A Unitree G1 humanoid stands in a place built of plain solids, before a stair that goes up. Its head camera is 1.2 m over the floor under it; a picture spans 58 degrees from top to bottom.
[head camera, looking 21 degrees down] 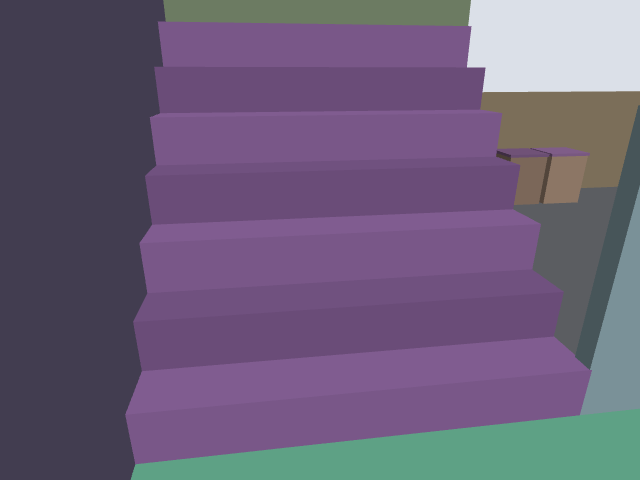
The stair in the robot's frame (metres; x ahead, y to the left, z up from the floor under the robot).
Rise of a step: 0.21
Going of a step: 0.21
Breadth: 1.60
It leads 8 degrees to the left of straight ahead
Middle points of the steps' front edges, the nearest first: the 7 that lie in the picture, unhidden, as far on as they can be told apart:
1.17 -0.19 0.21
1.38 -0.16 0.41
1.59 -0.13 0.62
1.80 -0.10 0.82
2.01 -0.07 1.03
2.22 -0.04 1.23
2.43 -0.01 1.44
